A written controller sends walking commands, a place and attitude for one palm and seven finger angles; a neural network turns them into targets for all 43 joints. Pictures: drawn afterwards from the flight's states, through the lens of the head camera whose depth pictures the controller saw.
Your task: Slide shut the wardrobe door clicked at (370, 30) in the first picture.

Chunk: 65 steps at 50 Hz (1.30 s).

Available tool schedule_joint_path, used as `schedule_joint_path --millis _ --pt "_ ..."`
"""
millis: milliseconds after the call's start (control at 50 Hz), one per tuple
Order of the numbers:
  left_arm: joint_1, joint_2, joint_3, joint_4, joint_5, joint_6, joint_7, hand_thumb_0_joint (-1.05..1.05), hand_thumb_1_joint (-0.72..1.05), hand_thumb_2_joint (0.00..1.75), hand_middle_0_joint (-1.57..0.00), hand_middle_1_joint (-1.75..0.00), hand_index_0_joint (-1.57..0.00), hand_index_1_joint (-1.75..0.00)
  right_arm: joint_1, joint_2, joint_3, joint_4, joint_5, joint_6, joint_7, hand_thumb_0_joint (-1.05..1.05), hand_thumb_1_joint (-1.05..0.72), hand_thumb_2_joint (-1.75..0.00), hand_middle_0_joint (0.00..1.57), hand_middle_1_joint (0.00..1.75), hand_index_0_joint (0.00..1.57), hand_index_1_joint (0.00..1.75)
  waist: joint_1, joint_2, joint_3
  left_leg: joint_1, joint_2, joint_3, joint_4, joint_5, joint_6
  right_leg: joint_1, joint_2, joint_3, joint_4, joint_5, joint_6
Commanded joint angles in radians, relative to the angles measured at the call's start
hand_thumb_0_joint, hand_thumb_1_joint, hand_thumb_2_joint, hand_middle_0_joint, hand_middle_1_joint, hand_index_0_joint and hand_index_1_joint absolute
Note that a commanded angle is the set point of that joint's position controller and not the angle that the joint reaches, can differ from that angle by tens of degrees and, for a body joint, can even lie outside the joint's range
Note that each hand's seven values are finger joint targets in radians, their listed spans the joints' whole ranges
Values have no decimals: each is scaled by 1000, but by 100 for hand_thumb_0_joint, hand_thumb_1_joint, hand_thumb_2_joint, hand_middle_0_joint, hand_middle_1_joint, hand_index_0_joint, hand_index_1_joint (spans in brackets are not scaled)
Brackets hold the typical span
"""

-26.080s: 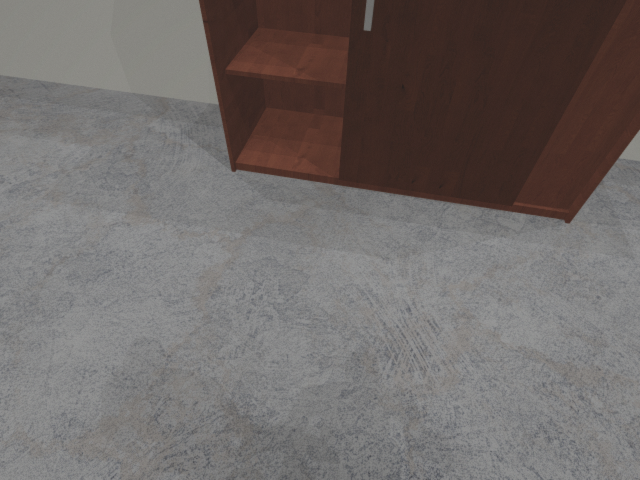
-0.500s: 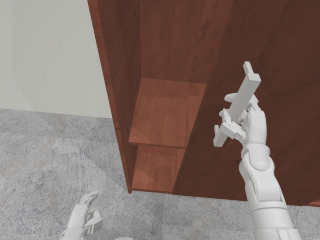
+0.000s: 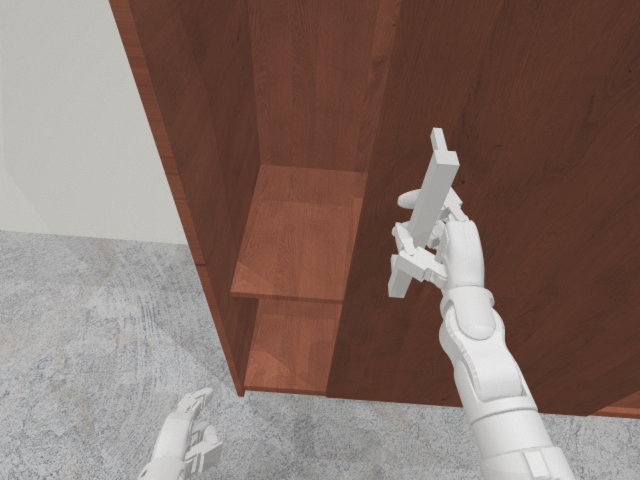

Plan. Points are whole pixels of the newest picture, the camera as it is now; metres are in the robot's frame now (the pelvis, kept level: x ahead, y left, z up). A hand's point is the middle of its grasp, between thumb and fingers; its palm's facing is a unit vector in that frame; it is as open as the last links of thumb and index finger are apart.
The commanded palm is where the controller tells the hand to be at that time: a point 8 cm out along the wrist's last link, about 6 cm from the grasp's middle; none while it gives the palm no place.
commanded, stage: stop walking and hold the door there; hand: right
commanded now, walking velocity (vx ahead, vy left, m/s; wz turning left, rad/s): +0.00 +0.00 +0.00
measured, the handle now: (414, 224) +0.41 -0.10 +0.10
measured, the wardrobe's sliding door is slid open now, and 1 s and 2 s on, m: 0.25 0.25 0.25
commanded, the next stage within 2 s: loosen the grip on the handle in 0.04 s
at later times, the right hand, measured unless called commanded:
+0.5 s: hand (413, 250) +0.36 -0.09 +0.11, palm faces -0.01 +0.99 -0.11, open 12.0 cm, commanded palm +0.34 -0.14 +0.11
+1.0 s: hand (430, 259) +0.37 -0.12 +0.09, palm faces -0.01 +0.99 -0.11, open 14.7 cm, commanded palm +0.34 -0.17 +0.09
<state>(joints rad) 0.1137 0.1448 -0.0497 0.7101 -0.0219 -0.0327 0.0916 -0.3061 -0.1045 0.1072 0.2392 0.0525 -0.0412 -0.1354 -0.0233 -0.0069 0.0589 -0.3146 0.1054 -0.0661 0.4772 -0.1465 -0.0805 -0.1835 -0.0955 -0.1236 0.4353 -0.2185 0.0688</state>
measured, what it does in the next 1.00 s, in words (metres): stands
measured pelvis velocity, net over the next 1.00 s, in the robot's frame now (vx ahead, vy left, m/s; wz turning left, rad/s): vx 0.02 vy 0.01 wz -0.03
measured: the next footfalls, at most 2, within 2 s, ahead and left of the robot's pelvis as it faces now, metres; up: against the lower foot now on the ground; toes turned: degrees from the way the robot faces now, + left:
none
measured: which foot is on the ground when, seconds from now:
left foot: down 0.00-1.00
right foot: down 0.00-1.00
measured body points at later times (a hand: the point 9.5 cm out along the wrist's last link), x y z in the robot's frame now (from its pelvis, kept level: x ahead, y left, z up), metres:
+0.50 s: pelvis -0.01 +0.02 -0.01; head -0.01 +0.03 +0.44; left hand +0.14 +0.27 -0.10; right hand +0.36 -0.14 +0.12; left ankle +0.07 +0.17 -0.74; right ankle +0.00 -0.16 -0.74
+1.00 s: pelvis +0.02 +0.01 -0.02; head +0.03 +0.02 +0.43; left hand +0.18 +0.23 -0.11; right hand +0.36 -0.17 +0.10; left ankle +0.07 +0.17 -0.74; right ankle +0.00 -0.16 -0.74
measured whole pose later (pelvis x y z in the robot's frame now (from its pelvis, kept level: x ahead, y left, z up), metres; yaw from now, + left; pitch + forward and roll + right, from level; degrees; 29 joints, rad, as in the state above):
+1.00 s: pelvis +0.02 +0.01 -0.02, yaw -2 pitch +3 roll -1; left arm 0.26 0.22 -0.01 0.67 -0.02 -0.22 0.02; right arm -0.27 -0.15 -0.01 0.36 0.07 -0.20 0.02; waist 0.00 0.00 -0.04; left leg -0.45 0.10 -0.04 0.65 -0.26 -0.07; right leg -0.35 -0.08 -0.03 0.63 -0.34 0.07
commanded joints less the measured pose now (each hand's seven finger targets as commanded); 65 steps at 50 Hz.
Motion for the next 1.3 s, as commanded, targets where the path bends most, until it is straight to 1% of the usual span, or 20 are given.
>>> schedule_joint_path --millis 0,100,120,140,160,180,200,260,340,460,520,540,620,780,800,900,1040,1120,1180,1280 --pt "-105 104 41 -141 -1 -43 16 0 90 90 -20 -30 -20 -30 -446 -3 77 -321 -26 -106 42 0 -90 -90 45 140 45 140 45 24 -351 118 -18 37 -33 190 75 120 -23 25 -62 158 -70" --pt "-109 103 42 -144 -2 -41 17 0 90 90 -20 -30 -20 -30 -445 12 94 -318 -24 -110 43 0 -90 -90 45 140 45 140 45 10 -350 120 -14 39 -35 192 76 120 -21 23 -59 161 -70" --pt "-15 196 154 -154 56 -75 8 0 90 90 -20 -30 -20 -30 -932 -672 -502 -279 -149 -145 11 0 -90 -90 45 140 45 140 -9 313 -194 144 -40 35 -104 229 88 51 -73 -22 18 147 -110" --pt "24 176 115 -159 -6 -137 -27 0 90 90 -20 -30 -20 -30 -586 -147 -187 242 -98 -27 76 0 -78 -84 45 140 45 140 98 298 -461 254 -112 127 56 297 113 45 89 45 -126 266 -76" --pt "50 186 119 -158 -42 -154 -38 0 90 90 -20 -30 -20 -30 -420 -3 -141 78 12 -23 113 0 -66 -78 45 140 45 140 20 166 -449 197 -96 156 65 265 107 41 67 28 -43 272 -54" --pt "69 195 104 -154 -37 -152 -38 0 90 90 -20 -30 -20 -30 -463 -91 -243 34 70 -51 119 0 -54 -73 45 140 45 140 15 -47 -491 172 -85 141 46 191 96 88 76 10 -17 228 -35" --pt "51 182 91 -166 -28 -160 -45 0 90 90 -20 -30 -20 -30 -381 -140 -280 52 85 -64 110 0 -42 -67 45 140 45 140 -34 -213 -458 184 -75 136 39 137 108 83 95 -11 -11 173 -26" --pt "50 182 89 -174 -23 -210 -64 0 90 90 -20 -30 -20 -30 -470 -66 -150 22 40 -184 76 0 -5 -49 45 140 45 140 18 75 -282 92 -79 122 -4 -71 88 -63 85 13 -14 -44 -55" --pt "48 201 90 -184 -31 -251 -69 0 90 90 -20 -30 -20 -30 -494 -95 -103 68 5 -264 91 0 43 -26 44 138 44 138 29 162 -183 11 -75 88 -37 -280 81 -124 97 9 3 -203 -76" --pt "69 209 89 -181 -35 -281 -55 0 90 90 -20 -30 -20 -30 -506 -108 -113 70 36 -238 121 0 55 -20 36 128 36 128 17 95 -243 29 -80 76 -13 -271 85 -140 111 25 23 -197 -78" --pt "86 218 90 -168 -26 -284 -53 0 90 90 -20 -30 -20 -30 -436 -185 -204 112 43 -230 107 0 55 -20 32 123 32 123 1 142 -240 47 -83 77 -10 -257 82 -173 112 34 31 -164 -75" --pt "82 213 86 -177 -26 -282 -57 0 90 90 -20 -30 -20 -30 -428 -156 -177 79 44 -232 106 0 55 -20 30 122 30 122 0 136 -252 46 -81 76 -9 -249 79 -172 114 31 36 -151 -77" --pt "89 205 98 -184 -12 -291 -62 0 90 90 -20 -30 -20 -30 -398 -171 -186 -55 21 -260 87 0 55 -20 25 115 25 115 -11 64 -357 95 -89 87 38 -76 83 -117 106 29 58 -13 -75" --pt "109 196 97 -170 -12 -283 -61 0 90 90 -20 -30 -20 -30 -368 -95 -104 -115 25 -220 109 0 55 -20 25 115 25 115 27 81 -339 49 -99 107 56 -17 74 -120 105 39 86 12 -73" --pt "124 205 98 -149 -6 -273 -57 0 90 90 -20 -30 -20 -30 -273 -160 -187 19 17 -207 108 0 55 -20 25 115 25 115 15 122 -283 35 -100 108 56 -26 75 -170 107 39 94 1 -69" --pt "104 201 96 -183 -4 -239 -59 0 90 90 -20 -30 -20 -30 -283 -201 -213 -82 13 -222 130 0 55 -20 25 115 25 115 -4 47 -360 61 -95 106 91 16 80 -156 111 37 109 34 -67" --pt "97 199 93 -192 -8 -227 -50 0 90 90 -20 -30 -20 -30 -322 -182 -189 -134 37 -233 164 0 55 -20 25 115 25 115 23 49 -343 26 -101 120 114 54 79 -143 104 51 127 60 -65" --pt "95 196 92 -197 -5 -225 -49 0 90 90 -20 -30 -20 -30 -273 -181 -193 -168 43 -237 184 0 55 -20 25 115 25 115 8 -2 -392 57 -98 125 138 123 87 -120 106 57 134 129 -60" --pt "90 202 89 -197 -9 -218 -47 0 90 90 -20 -30 -20 -30 -262 -195 -205 -140 52 -223 198 0 55 -20 25 115 25 115 17 49 -336 34 -101 131 130 96 82 -150 103 61 130 96 -61" --pt "79 203 90 -208 -9 -211 -42 0 90 90 -20 -30 -20 -30 -219 -233 -252 -157 66 -217 229 0 55 -20 25 115 25 115 4 26 -356 54 -101 130 135 120 84 -149 106 58 135 115 -62"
